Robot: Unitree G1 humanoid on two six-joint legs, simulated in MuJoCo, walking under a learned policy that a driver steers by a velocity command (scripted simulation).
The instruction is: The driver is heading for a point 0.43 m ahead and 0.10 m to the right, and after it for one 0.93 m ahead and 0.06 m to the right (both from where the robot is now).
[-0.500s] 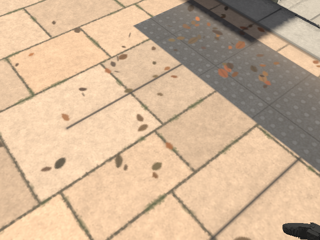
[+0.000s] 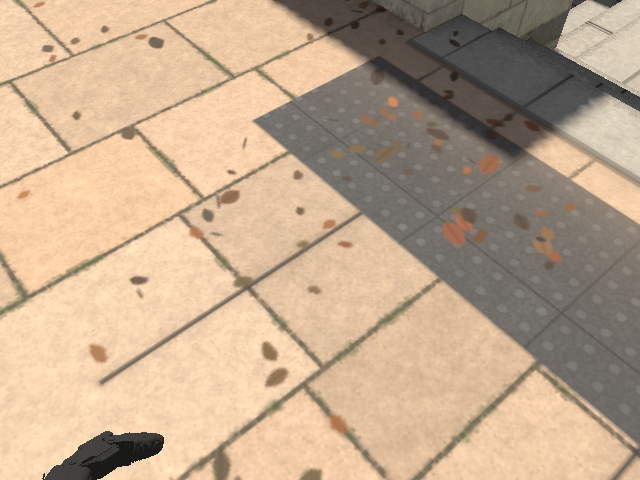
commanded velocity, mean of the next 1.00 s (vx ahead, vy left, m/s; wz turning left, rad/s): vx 0.50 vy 0.00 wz -0.25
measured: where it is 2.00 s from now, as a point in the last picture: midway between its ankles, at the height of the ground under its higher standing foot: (363, 331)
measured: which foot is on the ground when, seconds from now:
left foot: down 0.00-0.00, up 0.02-0.46, down 0.48-0.96, up 0.98-1.00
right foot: down 0.00-0.48, up 0.50-0.92, down 0.94-1.00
